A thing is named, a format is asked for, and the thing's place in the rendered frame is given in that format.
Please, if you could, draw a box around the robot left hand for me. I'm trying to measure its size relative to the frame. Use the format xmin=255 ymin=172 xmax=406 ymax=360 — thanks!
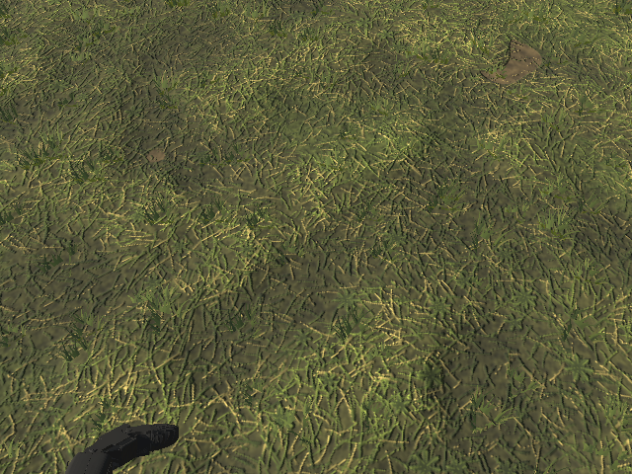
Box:
xmin=65 ymin=424 xmax=179 ymax=474

